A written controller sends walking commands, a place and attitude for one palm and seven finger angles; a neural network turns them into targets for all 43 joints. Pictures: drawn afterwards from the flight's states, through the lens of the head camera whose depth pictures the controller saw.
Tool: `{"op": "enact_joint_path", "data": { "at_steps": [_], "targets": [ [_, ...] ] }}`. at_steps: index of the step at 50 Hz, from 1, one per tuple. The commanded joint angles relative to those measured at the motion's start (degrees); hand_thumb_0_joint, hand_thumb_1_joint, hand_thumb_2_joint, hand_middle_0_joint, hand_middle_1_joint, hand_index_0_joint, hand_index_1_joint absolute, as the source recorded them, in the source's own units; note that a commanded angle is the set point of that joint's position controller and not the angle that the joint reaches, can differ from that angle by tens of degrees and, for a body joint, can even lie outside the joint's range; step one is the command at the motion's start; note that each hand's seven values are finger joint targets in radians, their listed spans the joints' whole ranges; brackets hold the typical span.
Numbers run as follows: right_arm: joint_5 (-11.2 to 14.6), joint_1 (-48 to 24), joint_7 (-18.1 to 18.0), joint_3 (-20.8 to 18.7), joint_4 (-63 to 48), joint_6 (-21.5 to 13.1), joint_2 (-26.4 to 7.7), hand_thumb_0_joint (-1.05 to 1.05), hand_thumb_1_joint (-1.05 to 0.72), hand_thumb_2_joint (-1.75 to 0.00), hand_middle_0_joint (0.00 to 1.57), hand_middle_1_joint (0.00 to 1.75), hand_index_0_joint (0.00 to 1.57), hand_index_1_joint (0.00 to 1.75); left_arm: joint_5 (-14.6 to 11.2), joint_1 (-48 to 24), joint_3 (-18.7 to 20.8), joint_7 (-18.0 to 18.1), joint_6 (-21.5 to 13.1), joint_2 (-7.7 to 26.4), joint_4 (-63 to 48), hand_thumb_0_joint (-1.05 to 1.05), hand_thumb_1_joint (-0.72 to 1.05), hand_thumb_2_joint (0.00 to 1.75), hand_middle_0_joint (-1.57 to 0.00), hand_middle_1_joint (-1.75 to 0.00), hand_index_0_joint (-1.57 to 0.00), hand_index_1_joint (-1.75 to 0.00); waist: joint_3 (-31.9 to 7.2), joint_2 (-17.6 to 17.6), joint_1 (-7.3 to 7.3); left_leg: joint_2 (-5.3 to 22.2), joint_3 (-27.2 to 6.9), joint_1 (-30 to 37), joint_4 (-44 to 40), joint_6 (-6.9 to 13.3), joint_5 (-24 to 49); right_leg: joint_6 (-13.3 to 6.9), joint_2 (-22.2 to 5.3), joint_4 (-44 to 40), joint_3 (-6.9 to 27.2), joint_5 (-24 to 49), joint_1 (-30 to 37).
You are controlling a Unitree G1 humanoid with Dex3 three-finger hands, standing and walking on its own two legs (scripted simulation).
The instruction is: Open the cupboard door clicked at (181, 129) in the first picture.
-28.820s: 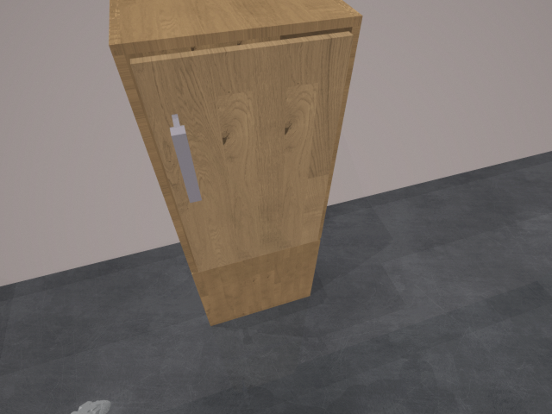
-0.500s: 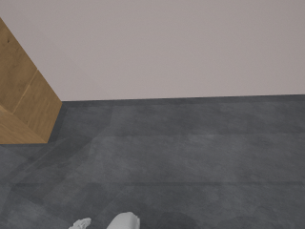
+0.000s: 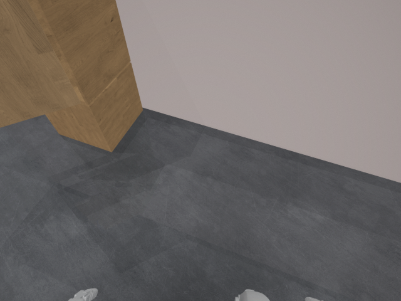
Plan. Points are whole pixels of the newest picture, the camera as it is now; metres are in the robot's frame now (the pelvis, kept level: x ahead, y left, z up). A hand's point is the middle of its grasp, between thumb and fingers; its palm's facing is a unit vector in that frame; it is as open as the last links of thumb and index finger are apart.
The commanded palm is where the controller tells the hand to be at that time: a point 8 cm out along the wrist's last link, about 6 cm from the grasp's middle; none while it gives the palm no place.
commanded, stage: turn to face it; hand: left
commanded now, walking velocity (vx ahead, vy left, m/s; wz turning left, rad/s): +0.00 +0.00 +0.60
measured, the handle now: out of the picture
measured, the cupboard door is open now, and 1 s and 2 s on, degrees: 48 48 48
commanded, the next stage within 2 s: take the last steps up to it in 0.68 s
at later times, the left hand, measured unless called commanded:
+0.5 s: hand out of the picture -0.01 +0.18 -0.17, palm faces +0.36 -0.90 -0.24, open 7.3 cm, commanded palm none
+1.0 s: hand out of the picture +0.00 +0.15 -0.16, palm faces +0.50 -0.84 -0.22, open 7.3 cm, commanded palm none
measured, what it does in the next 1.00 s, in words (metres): steps on the spot, turning left: right foot, then left foot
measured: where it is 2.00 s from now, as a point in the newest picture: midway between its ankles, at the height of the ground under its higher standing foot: (153, 291)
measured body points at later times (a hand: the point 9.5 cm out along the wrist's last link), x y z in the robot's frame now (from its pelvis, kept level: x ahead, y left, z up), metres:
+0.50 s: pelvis +0.02 -0.03 -0.01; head +0.07 +0.00 +0.44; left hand -0.03 +0.22 -0.15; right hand +0.20 -0.23 -0.15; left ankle -0.02 +0.08 -0.73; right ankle +0.02 -0.14 -0.73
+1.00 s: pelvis +0.04 -0.03 +0.00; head +0.07 -0.04 +0.45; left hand -0.03 +0.20 -0.14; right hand +0.18 -0.23 -0.16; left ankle -0.03 +0.07 -0.67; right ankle +0.07 -0.15 -0.73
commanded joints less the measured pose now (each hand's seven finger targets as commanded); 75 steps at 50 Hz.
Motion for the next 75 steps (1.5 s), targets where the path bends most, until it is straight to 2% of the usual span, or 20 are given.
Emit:
{"op": "enact_joint_path", "data": {
  "at_steps": [1,4,5,6,11,19,23,24,26,32,42,43,45,46,51,62,65,67,71,75],
  "targets": [
    [0.03,-0.97,-0.49,-3.69,-4.04,-0.47,-11.98,0.0,-0.9,-0.9,0.2,0.3,0.2,0.3,-0.17,2.02,0.64,0.21,-1.98,3.09,-4.52,0.0,0.9,0.9,-0.2,-0.3,-0.2,-0.3,-6.54,10.58,-0.74,12.18,-14.44,0.94,-7.23,8.06,14.81,-0.21,3.29,-11.55,-2.33,0.74,7.26],
    [1.04,-2.21,-0.21,-3.64,-4.85,-0.39,-9.37,0.0,-0.9,-0.9,0.2,0.3,0.2,0.3,0.1,8.24,1.62,0.81,-3.63,6.63,-3.48,0.0,0.9,0.9,-0.2,-0.3,-0.2,-0.3,-8.72,1.87,2.64,5.95,-11.49,-9.11,3.58,2.71,8.54,-1.76,-1.13,-32.74,2.09,12.0,24.75],
    [1.44,-1.34,0.11,-3.04,-5.96,-0.55,-5.0,0.0,-0.9,-0.9,0.2,0.3,0.2,0.3,0.98,10.14,2.72,1.41,-4.16,12.01,-3.29,0.0,0.9,0.9,-0.2,-0.3,-0.2,-0.3,-9.7,-15.56,3.35,-3.12,-0.89,-19.3,18.41,-2.22,-12.91,-7.91,-18.13,-37.77,19.23,18.34,30.71],
    [0.78,-1.79,0.17,-3.36,-5.63,-0.25,-6.8,0.0,-0.9,-0.9,0.2,0.3,0.2,0.3,0.5,9.3,2.0,1.52,-4.08,12.17,-3.64,0.0,0.9,0.9,-0.2,-0.3,-0.2,-0.3,-8.53,-14.74,3.03,-1.77,-2.01,-18.6,32.53,-2.49,-21.44,-12.86,-24.81,-38.22,21.56,22.69,23.4],
    [0.81,-0.56,1.36,-2.69,-1.95,1.29,-4.67,0.0,-0.9,-0.9,0.2,0.3,0.2,0.3,0.15,1.23,0.25,1.79,-4.25,5.01,-5.16,0.0,0.9,0.9,-0.2,-0.3,-0.2,-0.3,-4.92,-11.49,-1.58,2.68,0.62,-17.2,40.92,-4.35,-8.02,-9.56,-13.5,-34.2,-0.2,34.52,19.17],
    [1.23,-5.44,1.42,-1.01,-2.29,0.44,-1.57,0.0,-0.9,-0.9,0.2,0.3,0.2,0.3,0.79,9.27,1.52,1.61,-4.25,7.64,-0.85,0.0,0.9,0.9,-0.2,-0.3,-0.2,-0.3,-7.05,-11.95,2.61,1.72,7.09,-10.6,16.0,-3.44,-11.91,-10.49,-15.93,-29.22,-4.76,47.22,27.45],
    [1.09,-0.99,0.89,-0.96,-1.06,-0.51,-3.13,0.0,-0.9,-0.9,0.2,0.3,0.2,0.3,0.3,7.95,1.88,1.27,-4.23,8.68,0.02,0.0,0.9,0.9,-0.2,-0.3,-0.2,-0.3,-8.76,-10.92,-0.36,0.25,9.06,0.81,0.7,-1.65,-3.01,-7.89,-15.09,-22.24,-7.66,47.9,23.7],
    [0.86,2.0,0.87,-1.45,-0.14,-0.87,-4.93,0.0,-0.9,-0.9,0.2,0.3,0.2,0.3,-0.14,6.83,1.75,1.02,-4.09,8.16,-0.09,0.0,0.9,0.9,-0.2,-0.3,-0.2,-0.3,-10.59,-6.73,-2.35,2.2,7.99,9.41,-5.42,-0.56,6.09,-5.37,-13.87,-16.02,-9.73,42.6,18.36],
    [0.45,8.48,-0.07,-3.54,0.78,-1.0,-14.64,0.0,-0.9,-0.9,0.2,0.3,0.2,0.3,-0.48,3.59,-0.28,0.76,-3.29,2.07,-4.02,0.0,0.9,0.9,-0.2,-0.3,-0.2,-0.3,-13.09,17.7,-5.8,26.05,-18.44,20.47,-7.32,13.68,46.42,-0.2,-2.69,4.22,-7.63,-14.73,-3.51],
    [0.44,0.98,-1.83,-1.36,-0.17,-1.77,-8.72,0.0,-0.9,-0.9,0.2,0.3,0.2,0.3,0.0,4.23,0.17,0.24,-1.28,1.88,1.38,0.0,0.9,0.9,-0.2,-0.3,-0.2,-0.3,-5.61,7.59,-0.72,15.56,-5.71,7.18,-10.14,9.13,28.84,-0.47,-1.32,8.35,-0.55,-0.36,-1.16],
    [0.39,1.75,-1.29,-1.76,1.26,-1.12,-7.89,0.0,-0.9,-0.9,0.2,0.3,0.2,0.3,-0.01,7.17,-0.24,0.01,-2.83,0.31,2.49,0.0,0.9,0.9,-0.2,-0.3,-0.2,-0.3,-6.25,9.17,0.74,11.52,-8.39,0.72,-7.83,7.24,4.29,-1.29,3.36,-21.85,-4.9,4.8,15.63],
    [0.74,1.19,-1.02,-1.67,1.01,-1.13,-6.96,0.0,-0.9,-0.9,0.2,0.3,0.2,0.3,0.19,10.13,0.15,0.03,-3.45,1.55,3.34,0.0,0.9,0.9,-0.2,-0.3,-0.2,-0.3,-6.19,6.1,2.34,8.63,-6.96,-4.16,-4.16,5.18,-4.18,-1.62,2.02,-29.58,-3.98,7.42,22.4],
    [0.97,-1.07,0.02,-1.04,-2.02,-1.3,-2.13,0.0,-0.9,-0.9,0.2,0.3,0.2,0.3,1.14,15.55,2.03,0.56,-4.31,10.12,3.88,0.0,0.9,0.9,-0.2,-0.3,-0.2,-0.3,-2.11,-19.0,5.96,-2.32,3.03,-24.62,22.12,-0.76,-21.83,-10.74,-22.24,-44.96,25.45,-8.06,29.89],
    [0.22,-3.55,0.24,-1.75,-2.09,-0.94,-5.73,0.0,-0.9,-0.9,0.2,0.3,0.2,0.3,0.48,15.24,1.64,0.82,-4.65,9.29,3.6,0.0,0.9,0.9,-0.2,-0.3,-0.2,-0.3,0.79,-14.75,5.67,0.98,-1.88,-24.87,31.97,-0.7,-17.67,-13.3,-24.45,-47.59,28.32,-11.64,21.72],
    [0.26,1.78,1.87,-1.86,2.49,-0.3,-2.57,0.0,-0.9,-0.9,0.2,0.3,0.2,0.3,0.17,8.24,0.35,0.75,-6.75,2.89,3.54,0.0,0.9,0.9,-0.2,-0.3,-0.2,-0.3,0.56,-9.54,-0.02,4.92,0.17,-21.67,37.3,-2.94,1.01,-7.97,-14.56,-44.99,3.88,7.08,18.94],
    [0.94,-4.71,3.1,-0.07,0.67,-2.03,0.21,0.0,-0.9,-0.9,0.2,0.3,0.2,0.3,1.06,15.33,0.98,0.61,-6.91,5.52,9.67,0.0,0.9,0.9,-0.2,-0.3,-0.2,-0.3,1.35,-12.23,2.66,3.57,8.82,-11.52,9.19,-1.42,-2.55,-8.25,-16.98,-38.99,-5.17,22.97,22.6],
    [0.49,10.86,1.83,-1.12,4.95,-3.33,-4.31,0.0,-0.9,-0.9,0.2,0.3,0.2,0.3,0.7,11.97,1.23,0.26,-6.34,5.42,9.16,0.0,0.9,0.9,-0.2,-0.3,-0.2,-0.3,-6.01,-3.34,-5.21,0.57,11.89,13.88,-2.71,0.28,-1.01,-5.73,-12.53,-20.27,-11.11,26.2,13.96],
    [-0.12,24.4,-0.48,-3.82,8.01,-3.52,-14.73,0.0,-0.9,-0.9,0.2,0.3,0.2,0.3,-0.15,10.1,-0.08,-0.36,-5.7,-0.9,4.94,0.0,0.9,0.9,-0.2,-0.3,-0.2,-0.3,-14.5,18.22,-9.46,22.14,-19.64,28.68,-12.31,9.81,0.33,-2.97,0.73,11.03,-9.07,-12.31,-8.68],
    [0.11,11.06,-1.47,-1.15,5.12,-4.62,-5.46,0.0,-0.9,-0.9,0.2,0.3,0.2,0.3,0.67,5.13,-0.39,-0.63,-5.17,-2.09,6.31,0.0,0.9,0.9,-0.2,-0.3,-0.2,-0.3,-2.29,5.89,-2.99,19.14,-10.18,7.68,-17.83,9.53,-2.69,-5.2,-5.06,19.78,-0.55,2.97,-10.79],
    [0.41,11.51,-1.6,-0.48,6.01,-6.3,-1.94,0.0,-0.9,-0.9,0.2,0.3,0.2,0.3,0.79,8.91,-0.4,-0.75,-4.15,-3.05,7.89,0.0,0.9,0.9,-0.2,-0.3,-0.2,-0.3,-3.94,5.1,0.04,16.1,-1.7,9.82,-19.04,10.14,14.31,-3.94,-4.1,12.48,-1.25,8.75,-8.24]
  ]
}}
